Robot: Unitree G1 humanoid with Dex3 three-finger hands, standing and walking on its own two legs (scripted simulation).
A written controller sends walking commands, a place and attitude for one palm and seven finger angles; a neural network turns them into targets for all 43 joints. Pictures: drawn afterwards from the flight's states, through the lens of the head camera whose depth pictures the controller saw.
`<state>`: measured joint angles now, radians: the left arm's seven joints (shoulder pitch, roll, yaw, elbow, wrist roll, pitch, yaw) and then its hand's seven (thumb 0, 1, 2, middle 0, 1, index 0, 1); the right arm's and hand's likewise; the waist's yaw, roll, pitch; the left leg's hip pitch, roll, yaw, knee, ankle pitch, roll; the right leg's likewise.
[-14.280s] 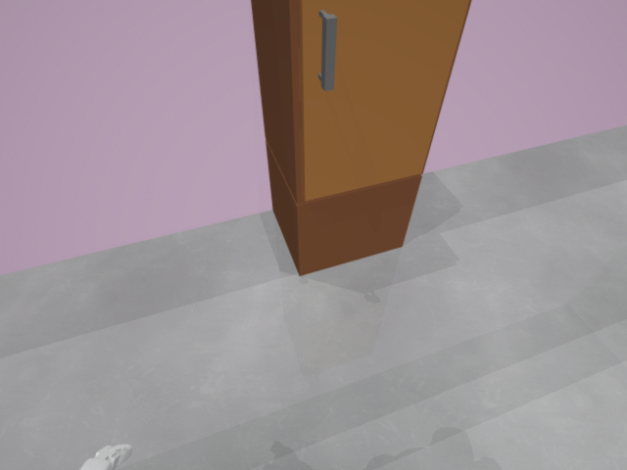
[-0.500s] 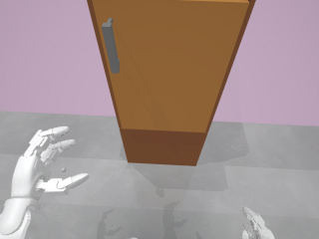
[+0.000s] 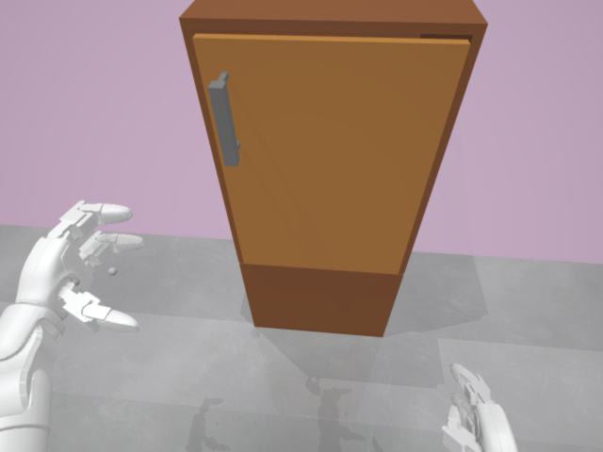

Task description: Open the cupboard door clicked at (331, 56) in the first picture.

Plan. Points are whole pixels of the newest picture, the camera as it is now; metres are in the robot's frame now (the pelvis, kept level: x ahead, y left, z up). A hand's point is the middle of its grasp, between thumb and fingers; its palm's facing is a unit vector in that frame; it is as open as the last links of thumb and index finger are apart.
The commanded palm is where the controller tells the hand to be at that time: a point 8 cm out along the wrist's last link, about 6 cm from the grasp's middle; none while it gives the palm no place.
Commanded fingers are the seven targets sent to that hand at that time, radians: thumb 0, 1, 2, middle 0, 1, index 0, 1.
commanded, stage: raise the hand with hooked fingers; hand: left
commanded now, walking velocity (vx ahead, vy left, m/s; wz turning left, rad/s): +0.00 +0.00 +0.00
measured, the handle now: (228, 120) +0.60 +0.20 +0.13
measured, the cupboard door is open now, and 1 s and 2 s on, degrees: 0 0 0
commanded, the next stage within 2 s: move the hooked fingers beside the handle in 0.66 s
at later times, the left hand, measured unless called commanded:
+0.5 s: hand (116, 245) +0.30 +0.26 +0.15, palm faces +0.09 -1.00 -0.02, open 14.0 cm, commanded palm +0.27 +0.30 +0.15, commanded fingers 0.00 -0.50 0.30 -0.30 -1.20 -0.30 -1.20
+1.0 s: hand (116, 231) +0.32 +0.26 +0.15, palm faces +0.06 -1.00 -0.02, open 14.0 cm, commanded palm +0.30 +0.30 +0.15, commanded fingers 0.00 -0.50 0.30 -0.30 -1.20 -0.30 -1.20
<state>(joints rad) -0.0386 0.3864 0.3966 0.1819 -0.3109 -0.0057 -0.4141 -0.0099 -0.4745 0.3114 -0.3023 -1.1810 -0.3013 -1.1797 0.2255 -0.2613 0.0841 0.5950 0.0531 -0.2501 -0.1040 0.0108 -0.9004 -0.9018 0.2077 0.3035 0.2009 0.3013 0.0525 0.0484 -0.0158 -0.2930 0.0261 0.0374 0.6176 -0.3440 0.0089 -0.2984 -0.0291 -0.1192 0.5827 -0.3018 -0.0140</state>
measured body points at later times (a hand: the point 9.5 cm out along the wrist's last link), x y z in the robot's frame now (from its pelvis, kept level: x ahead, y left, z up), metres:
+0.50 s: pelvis +0.00 -0.02 +0.00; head +0.00 -0.03 +0.45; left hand +0.29 +0.31 +0.15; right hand +0.17 -0.26 -0.07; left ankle -0.01 +0.11 -0.73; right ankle +0.00 -0.11 -0.73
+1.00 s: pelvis -0.02 -0.01 +0.01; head -0.01 -0.02 +0.46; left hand +0.31 +0.32 +0.16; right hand +0.16 -0.24 -0.07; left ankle -0.01 +0.11 -0.73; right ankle +0.00 -0.11 -0.73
